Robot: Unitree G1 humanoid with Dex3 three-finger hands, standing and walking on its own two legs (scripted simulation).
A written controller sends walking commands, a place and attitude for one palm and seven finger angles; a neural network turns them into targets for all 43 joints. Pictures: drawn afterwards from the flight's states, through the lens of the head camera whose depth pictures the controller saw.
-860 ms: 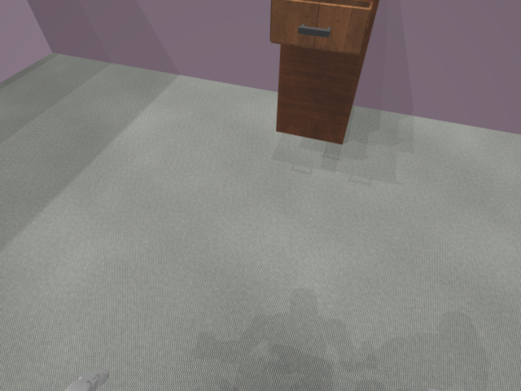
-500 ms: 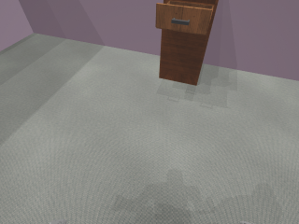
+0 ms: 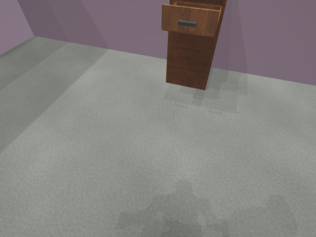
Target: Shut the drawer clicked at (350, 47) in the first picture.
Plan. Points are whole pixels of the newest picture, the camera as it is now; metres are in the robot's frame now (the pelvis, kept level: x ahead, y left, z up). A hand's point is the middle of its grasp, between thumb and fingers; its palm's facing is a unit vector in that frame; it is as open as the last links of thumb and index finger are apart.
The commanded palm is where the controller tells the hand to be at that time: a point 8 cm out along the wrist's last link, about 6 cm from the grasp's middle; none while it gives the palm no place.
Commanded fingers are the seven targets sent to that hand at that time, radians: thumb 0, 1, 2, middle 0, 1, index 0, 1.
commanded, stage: look at it before walking up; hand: left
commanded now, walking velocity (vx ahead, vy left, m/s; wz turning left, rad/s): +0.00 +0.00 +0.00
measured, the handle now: (187, 22) +1.39 -0.12 -0.01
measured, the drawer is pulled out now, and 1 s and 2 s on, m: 0.29 0.29 0.29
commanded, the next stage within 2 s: walk to a spot facing it in 0.58 s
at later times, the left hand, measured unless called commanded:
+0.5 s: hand out of the picture +0.06 +0.25 -0.16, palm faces -0.02 -0.95 -0.31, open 7.4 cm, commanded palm none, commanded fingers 0.00 0.90 0.90 -0.20 -0.30 -0.20 -0.30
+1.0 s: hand out of the picture +0.04 +0.20 -0.19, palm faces -0.03 -0.98 -0.18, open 7.4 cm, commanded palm none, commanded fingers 0.00 0.90 0.90 -0.20 -0.30 -0.20 -0.30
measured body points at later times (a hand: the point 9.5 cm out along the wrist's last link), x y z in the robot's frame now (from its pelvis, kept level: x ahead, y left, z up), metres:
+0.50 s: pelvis +0.00 +0.00 +0.00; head +0.00 +0.00 +0.45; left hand +0.06 +0.29 -0.14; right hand +0.07 -0.29 -0.14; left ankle +0.01 +0.14 -0.74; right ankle +0.01 -0.11 -0.74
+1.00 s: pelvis +0.06 +0.01 -0.02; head +0.05 +0.02 +0.43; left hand +0.04 +0.25 -0.18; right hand +0.05 -0.24 -0.16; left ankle +0.01 +0.14 -0.74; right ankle +0.01 -0.10 -0.74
